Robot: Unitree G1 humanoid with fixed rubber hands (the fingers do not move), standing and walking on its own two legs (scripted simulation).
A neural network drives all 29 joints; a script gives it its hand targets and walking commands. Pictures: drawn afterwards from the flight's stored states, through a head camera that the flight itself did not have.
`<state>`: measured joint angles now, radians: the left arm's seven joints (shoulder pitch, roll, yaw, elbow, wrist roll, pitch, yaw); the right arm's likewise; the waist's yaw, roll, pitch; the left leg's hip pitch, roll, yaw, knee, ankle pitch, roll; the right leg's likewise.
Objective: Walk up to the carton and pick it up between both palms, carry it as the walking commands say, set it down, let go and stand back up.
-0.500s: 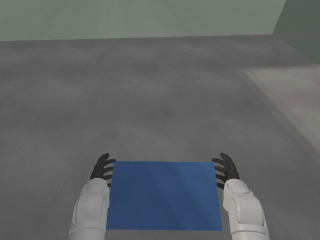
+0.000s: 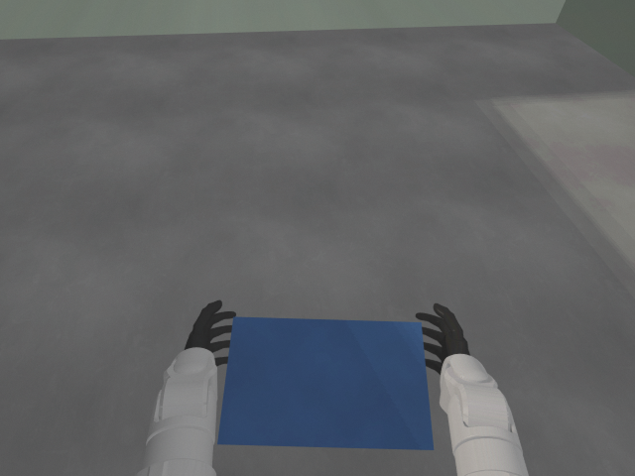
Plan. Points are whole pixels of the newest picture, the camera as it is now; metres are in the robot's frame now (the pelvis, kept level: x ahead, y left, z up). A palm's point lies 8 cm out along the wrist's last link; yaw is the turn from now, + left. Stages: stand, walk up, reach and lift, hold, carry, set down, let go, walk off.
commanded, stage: set down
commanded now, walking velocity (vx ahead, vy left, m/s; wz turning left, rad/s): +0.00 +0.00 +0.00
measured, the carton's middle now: (323, 388) +0.28 +0.00 -0.12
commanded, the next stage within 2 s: none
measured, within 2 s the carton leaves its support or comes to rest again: neither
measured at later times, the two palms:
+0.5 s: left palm (215, 379) +0.29 +0.17 -0.12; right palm (430, 378) +0.30 -0.16 -0.12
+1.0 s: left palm (224, 377) +0.33 +0.18 -0.21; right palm (408, 379) +0.33 -0.15 -0.21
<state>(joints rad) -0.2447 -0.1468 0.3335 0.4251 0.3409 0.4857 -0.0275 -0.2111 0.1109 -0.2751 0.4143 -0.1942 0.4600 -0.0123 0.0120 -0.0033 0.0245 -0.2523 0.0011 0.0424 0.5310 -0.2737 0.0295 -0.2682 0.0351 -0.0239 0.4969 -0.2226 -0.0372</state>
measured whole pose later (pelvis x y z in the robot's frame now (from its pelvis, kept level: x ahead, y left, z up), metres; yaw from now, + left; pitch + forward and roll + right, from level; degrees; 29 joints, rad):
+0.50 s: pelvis -0.04 -0.01 -0.04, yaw +0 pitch +19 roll +1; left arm -0.40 -0.07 0.37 0.57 0.25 0.15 0.00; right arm -0.40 0.12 -0.29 0.53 -0.20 0.14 -0.10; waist 0.02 -0.01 0.03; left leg -0.85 -0.01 0.04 0.81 -0.30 0.03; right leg -0.89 0.03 -0.01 0.81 -0.26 -0.04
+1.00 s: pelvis -0.05 +0.00 -0.12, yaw +0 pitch +32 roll +1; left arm -0.62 -0.06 0.39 0.61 0.17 0.19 0.10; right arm -0.59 0.10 -0.36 0.54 -0.20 0.19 -0.10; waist 0.03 -0.01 -0.07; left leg -1.35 -0.01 0.04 1.21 -0.42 0.03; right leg -1.39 0.03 -0.01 1.20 -0.37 -0.04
